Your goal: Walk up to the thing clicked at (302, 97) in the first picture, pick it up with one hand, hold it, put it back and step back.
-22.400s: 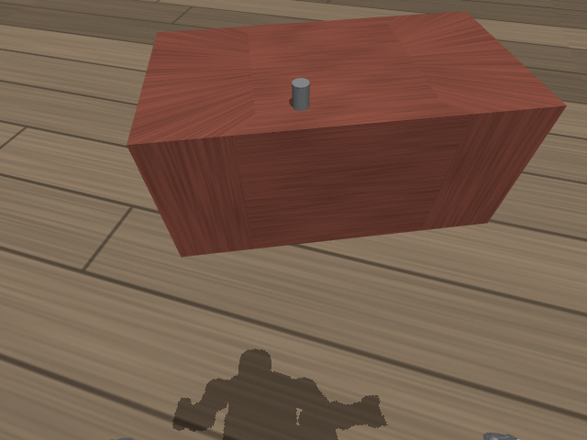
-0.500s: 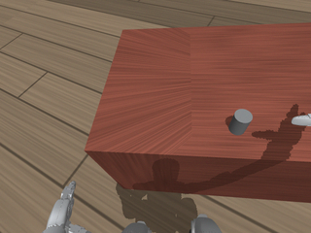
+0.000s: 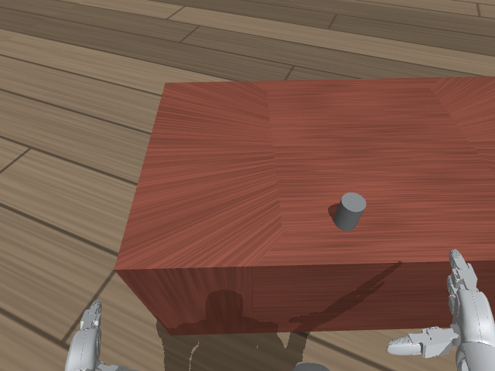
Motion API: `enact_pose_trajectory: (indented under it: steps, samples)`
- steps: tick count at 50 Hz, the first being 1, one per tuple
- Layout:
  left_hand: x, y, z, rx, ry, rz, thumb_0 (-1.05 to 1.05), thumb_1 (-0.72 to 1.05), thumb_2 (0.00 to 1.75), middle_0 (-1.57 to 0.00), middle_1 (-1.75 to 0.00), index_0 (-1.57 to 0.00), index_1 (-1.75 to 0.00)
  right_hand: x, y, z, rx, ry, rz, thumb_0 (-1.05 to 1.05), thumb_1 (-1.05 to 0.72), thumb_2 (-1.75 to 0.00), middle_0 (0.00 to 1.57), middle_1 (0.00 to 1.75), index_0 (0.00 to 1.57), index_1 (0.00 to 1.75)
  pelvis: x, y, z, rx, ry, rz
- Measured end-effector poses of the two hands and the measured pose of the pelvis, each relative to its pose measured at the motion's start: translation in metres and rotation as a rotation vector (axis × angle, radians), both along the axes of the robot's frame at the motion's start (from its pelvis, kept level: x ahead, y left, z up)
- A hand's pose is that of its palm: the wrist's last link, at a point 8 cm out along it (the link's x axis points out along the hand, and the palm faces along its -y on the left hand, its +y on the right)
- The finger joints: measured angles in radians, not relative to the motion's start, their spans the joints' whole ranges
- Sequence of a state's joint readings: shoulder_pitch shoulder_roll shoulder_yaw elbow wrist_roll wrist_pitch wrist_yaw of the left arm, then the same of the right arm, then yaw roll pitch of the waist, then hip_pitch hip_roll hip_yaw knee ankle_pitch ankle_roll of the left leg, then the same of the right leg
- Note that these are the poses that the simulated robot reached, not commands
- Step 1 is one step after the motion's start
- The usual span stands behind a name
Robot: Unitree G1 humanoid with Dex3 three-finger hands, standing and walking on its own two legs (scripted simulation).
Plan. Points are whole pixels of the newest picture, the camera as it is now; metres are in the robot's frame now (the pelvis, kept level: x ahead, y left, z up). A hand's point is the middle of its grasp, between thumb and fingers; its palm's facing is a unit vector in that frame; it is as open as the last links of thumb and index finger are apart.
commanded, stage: sink last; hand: right
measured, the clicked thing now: (349, 212) +0.45 -0.23 -0.11
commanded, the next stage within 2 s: home in 0.34 s
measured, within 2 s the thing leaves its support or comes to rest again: neither
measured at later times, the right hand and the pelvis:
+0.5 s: hand (432, 330) +0.17 -0.25 +0.00, palm faces +0.33 +0.87 -0.37, open 17.5 cm; pelvis -0.02 +0.02 +0.00, yaw +0 degrees
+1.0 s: hand (353, 342) +0.17 -0.16 -0.08, palm faces +0.08 +0.98 -0.18, open 17.5 cm; pelvis -0.01 +0.01 -0.01, yaw +0 degrees
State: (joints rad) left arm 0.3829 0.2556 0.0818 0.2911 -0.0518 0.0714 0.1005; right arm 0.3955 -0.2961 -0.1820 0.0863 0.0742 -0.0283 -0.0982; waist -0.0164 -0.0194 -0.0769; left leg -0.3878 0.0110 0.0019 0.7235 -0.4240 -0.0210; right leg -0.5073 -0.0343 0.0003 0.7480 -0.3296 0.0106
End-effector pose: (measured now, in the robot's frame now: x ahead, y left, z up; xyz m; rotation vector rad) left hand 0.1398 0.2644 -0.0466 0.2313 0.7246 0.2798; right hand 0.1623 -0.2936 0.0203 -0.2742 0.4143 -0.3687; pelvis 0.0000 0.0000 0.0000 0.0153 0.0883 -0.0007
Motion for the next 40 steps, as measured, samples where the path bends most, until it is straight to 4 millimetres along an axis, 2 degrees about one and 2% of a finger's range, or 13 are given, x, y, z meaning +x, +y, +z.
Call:
enact_pose_trajectory:
  steps: [6,11,16,20,25,29,32,35,37,40]
  samples:
    - [0.007,-0.012,-0.003,-0.061,-0.061,-0.039,-0.01,-0.47,0.09,-0.07,-0.07,-0.06,-0.07,-0.03,0.023,0.001,0.024,0.014,0.013,-0.02,0.47,-0.06,0.06,0.05,0.06,0.05,-0.003,0.007,-0.001,-0.01,-0.014,-0.009]
    - [-0.002,-0.001,-0.011,-0.059,-0.049,-0.018,-0.01,-0.47,0.08,-0.07,-0.06,-0.07,-0.06,-0.044,0.028,-0.009,0.039,0.065,-0.01,-0.02,0.51,-0.04,0.05,0.05,0.06,0.05,-0.009,0.012,-0.003,-0.018,-0.021,-0.014]
    - [-0.018,0.02,-0.013,-0.005,-0.01,0.01,-0.01,-0.48,0.06,-0.07,-0.06,-0.07,-0.05,-0.043,0.02,-0.014,0.016,0.076,-0.032,-0.02,0.53,-0.04,0.05,0.05,0.06,0.05,-0.016,0.017,-0.004,-0.023,-0.022,-0.01]
    - [-0.026,0.026,-0.015,0.019,0.018,0.015,-0.01,-0.49,0.05,-0.06,-0.06,-0.07,-0.05,-0.04,0.009,-0.012,-0.015,0.056,-0.046,-0.02,0.53,-0.04,0.05,0.05,0.06,0.05,-0.019,0.019,-0.005,-0.022,-0.024,-0.005]
    - [-0.02,0.017,-0.014,0.009,-0.013,0.006,-0.01,-0.49,0.07,-0.06,-0.06,-0.07,-0.06,-0.032,0.006,0.01,-0.054,-0.034,-0.029,-0.02,0.54,-0.04,0.05,0.05,0.06,0.05,-0.02,0.017,-0.004,-0.018,-0.034,-0.002]
    - [-0.008,-0.005,-0.01,-0.041,-0.074,-0.038,-0.01,-0.39,0.16,-0.08,-0.1,-0.08,-0.09,-0.03,0.013,0.019,-0.06,-0.076,0.01,-0.02,0.54,-0.05,0.05,0.05,0.06,0.05,-0.017,0.014,-0.003,-0.018,-0.037,0.001]
    - [0.0,-0.027,-0.009,-0.093,-0.104,-0.087,-0.01,-0.25,0.27,-0.1,-0.13,-0.1,-0.12,-0.032,0.021,0.009,-0.024,-0.048,0.027,-0.02,0.54,-0.05,0.05,0.05,0.06,0.05,-0.016,0.013,-0.003,-0.019,-0.035,0.003]
    - [0.005,-0.045,-0.009,-0.135,-0.113,-0.124,-0.01,-0.07,0.37,-0.12,-0.15,-0.12,-0.15,-0.037,0.032,-0.011,0.037,0.014,0.038,-0.02,0.54,-0.06,0.05,0.05,0.06,0.05,-0.016,0.011,-0.003,-0.02,-0.029,0.002]
    - [0.005,-0.049,-0.01,-0.142,-0.107,-0.129,-0.01,0.06,0.44,-0.13,-0.17,-0.13,-0.17,-0.04,0.041,-0.025,0.081,0.065,0.048,-0.02,0.54,-0.06,0.05,0.05,0.06,0.05,-0.016,0.01,-0.003,-0.02,-0.024,0.0]
    - [0.002,-0.042,-0.012,-0.117,-0.084,-0.115,-0.01,0.24,0.54,-0.15,-0.2,-0.15,-0.2,-0.043,0.057,-0.046,0.139,0.144,0.075,-0.02,0.54,-0.06,0.05,0.05,0.06,0.05,-0.016,0.008,-0.004,-0.019,-0.017,-0.002]
